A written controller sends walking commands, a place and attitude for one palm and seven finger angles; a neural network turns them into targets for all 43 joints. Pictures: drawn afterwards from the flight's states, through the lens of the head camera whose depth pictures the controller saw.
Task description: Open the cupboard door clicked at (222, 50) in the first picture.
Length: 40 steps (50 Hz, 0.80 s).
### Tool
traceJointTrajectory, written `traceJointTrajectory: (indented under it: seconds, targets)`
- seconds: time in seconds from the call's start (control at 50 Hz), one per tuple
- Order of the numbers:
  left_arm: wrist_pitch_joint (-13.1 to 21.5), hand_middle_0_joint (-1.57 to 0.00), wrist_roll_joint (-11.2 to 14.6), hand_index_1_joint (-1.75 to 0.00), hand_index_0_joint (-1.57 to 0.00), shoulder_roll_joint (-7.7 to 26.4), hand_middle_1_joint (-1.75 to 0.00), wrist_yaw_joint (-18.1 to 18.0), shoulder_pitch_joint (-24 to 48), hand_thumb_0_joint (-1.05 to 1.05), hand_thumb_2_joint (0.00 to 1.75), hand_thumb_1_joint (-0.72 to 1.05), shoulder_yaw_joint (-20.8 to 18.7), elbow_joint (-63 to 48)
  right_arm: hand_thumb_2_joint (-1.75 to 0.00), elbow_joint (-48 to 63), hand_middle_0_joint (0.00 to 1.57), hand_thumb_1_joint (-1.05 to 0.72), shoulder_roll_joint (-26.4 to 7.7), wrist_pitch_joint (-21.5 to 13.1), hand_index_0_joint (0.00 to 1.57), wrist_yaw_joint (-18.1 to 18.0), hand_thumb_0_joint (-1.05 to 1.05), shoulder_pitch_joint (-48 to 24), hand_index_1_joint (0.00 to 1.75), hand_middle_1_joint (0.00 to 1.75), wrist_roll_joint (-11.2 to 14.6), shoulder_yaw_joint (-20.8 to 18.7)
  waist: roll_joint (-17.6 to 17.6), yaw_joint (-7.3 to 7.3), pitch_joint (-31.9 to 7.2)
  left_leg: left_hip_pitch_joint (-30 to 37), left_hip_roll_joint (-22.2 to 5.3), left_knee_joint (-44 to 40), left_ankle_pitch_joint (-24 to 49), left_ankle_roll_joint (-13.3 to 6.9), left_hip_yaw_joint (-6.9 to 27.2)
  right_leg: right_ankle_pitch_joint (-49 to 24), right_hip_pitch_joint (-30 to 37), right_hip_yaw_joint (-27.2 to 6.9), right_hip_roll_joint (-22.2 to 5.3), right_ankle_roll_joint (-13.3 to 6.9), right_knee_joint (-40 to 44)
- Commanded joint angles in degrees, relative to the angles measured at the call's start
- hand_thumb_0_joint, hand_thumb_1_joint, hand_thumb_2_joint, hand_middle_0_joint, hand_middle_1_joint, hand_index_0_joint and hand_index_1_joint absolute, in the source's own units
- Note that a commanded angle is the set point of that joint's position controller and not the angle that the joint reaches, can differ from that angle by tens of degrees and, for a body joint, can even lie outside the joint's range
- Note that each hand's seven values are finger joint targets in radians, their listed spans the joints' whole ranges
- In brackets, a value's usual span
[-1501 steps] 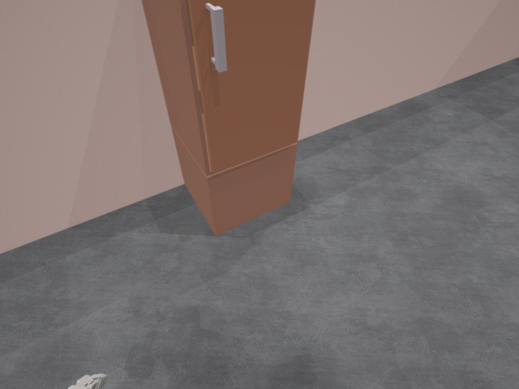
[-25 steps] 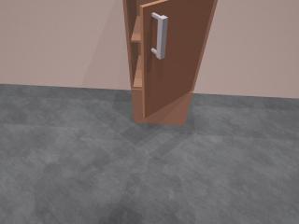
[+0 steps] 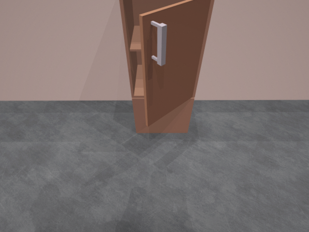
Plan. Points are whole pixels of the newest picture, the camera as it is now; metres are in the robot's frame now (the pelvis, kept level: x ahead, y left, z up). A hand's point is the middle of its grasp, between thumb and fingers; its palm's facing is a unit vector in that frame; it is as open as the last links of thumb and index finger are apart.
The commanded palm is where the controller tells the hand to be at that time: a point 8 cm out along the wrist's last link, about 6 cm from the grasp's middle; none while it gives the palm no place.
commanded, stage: let the arm hang, fingers relaxed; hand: left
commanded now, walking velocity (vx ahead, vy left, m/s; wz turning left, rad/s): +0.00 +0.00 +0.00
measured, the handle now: (157, 43) +0.73 +0.02 +0.14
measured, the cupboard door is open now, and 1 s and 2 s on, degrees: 41 41 41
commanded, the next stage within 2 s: look to check the result in 0.06 s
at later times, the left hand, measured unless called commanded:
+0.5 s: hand out of the picture -0.02 +0.16 -0.17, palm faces +0.04 -0.98 -0.19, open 7.4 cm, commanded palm none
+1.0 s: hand out of the picture +0.03 +0.17 -0.18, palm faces -0.04 -0.98 -0.21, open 7.4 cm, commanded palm none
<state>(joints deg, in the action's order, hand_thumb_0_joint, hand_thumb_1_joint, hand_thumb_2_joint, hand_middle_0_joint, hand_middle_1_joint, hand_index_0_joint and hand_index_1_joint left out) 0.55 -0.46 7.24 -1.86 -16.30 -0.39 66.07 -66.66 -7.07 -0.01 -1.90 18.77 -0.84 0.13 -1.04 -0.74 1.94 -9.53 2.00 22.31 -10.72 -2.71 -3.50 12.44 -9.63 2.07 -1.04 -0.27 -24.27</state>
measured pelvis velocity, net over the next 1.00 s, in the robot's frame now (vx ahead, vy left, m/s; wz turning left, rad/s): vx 0.00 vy -0.01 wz -0.09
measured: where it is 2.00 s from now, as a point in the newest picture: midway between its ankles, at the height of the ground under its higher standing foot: outside the picture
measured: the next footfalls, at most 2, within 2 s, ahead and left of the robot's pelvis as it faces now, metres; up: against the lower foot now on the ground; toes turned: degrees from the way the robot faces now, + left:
left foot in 1.74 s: +0.12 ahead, +0.08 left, +0.00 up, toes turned -32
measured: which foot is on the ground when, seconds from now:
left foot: down 0.00-1.00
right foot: down 0.00-1.00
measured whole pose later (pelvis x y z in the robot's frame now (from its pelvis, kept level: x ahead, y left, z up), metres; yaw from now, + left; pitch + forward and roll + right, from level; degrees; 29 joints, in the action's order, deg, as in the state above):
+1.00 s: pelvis +0.00 -0.01 -0.01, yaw -5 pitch -1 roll +0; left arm -1.8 -0.9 9.3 -0.6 -14.0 -2.9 62.5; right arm -61.9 -9.9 1.5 -2.2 12.6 -0.8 -2.3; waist -0.7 -0.1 4.7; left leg -13.0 -1.5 28.8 -15.0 -1.3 -7.6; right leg 14.3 -14.5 -2.0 2.3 -1.7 -29.7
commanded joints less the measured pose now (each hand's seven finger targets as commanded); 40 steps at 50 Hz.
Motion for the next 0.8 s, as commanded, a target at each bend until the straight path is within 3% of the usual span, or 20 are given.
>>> traceJointTrajectory:
  seconds: [0.0,0.24,0.7,0.74,0.78]
  targets:
    - [0.2,-0.20,-0.1,-0.30,-0.20,5.6,-0.30,-0.3,-4.6,0.00,0.90,0.90,-1.1,-0.7,-0.90,1.2,0.20,-0.90,-5.1,-0.6,0.20,-0.2,0.00,3.1,0.30,0.30,-0.2,-0.9,0.3,0.45,4.4,-4.0,-7.3,-7.1,-4.4,0.4,8.2,0.7,-2.0,-4.5,-4.1,-1.7,4.5]
    - [0.6,-0.20,-0.2,-0.30,-0.20,5.4,-0.30,-0.5,-5.1,0.00,0.90,0.90,-1.1,-0.3,-0.90,1.3,0.20,-0.90,-5.6,-0.6,0.20,-0.2,0.00,2.9,0.30,0.30,-0.1,-1.1,0.6,-0.01,4.2,-2.4,-7.4,-6.1,-2.8,0.4,7.6,0.4,-3.4,-5.0,-4.2,-1.7,4.8]
    - [1.2,-0.20,-0.1,-0.30,-0.20,8.9,-0.30,-0.2,-1.1,0.00,0.90,0.90,-1.5,-1.4,-0.90,1.8,0.20,-0.90,-8.8,-0.9,0.20,0.0,0.00,-1.8,0.30,0.30,-0.1,-1.4,0.7,0.06,3.0,-0.2,-7.5,-5.5,2.7,0.7,7.4,-2.3,-1.3,-5.6,-5.0,-2.0,6.8]
    - [0.5,-0.20,-0.1,-0.30,-0.20,7.0,-0.30,-0.2,-1.8,0.00,0.90,0.90,-1.4,-1.4,-0.90,1.6,0.20,-0.90,-6.7,-0.4,0.20,-0.2,0.00,-1.1,0.30,0.30,-0.2,-1.2,1.0,-0.05,3.1,0.9,-8.0,-4.0,2.6,1.2,5.8,-3.3,-3.2,-6.4,-4.9,-1.8,6.2]
    - [-0.1,-0.20,-0.2,-0.30,-0.20,8.1,-0.30,-0.2,-1.2,0.00,0.90,0.90,-2.0,-2.1,-0.90,1.9,0.20,-0.90,-7.2,0.3,0.20,-0.4,0.00,-1.0,0.30,0.30,-0.1,-1.7,1.1,-0.12,3.4,0.5,-8.4,-1.8,1.5,1.3,4.8,-4.0,-4.7,-7.5,-5.0,-2.2,5.1]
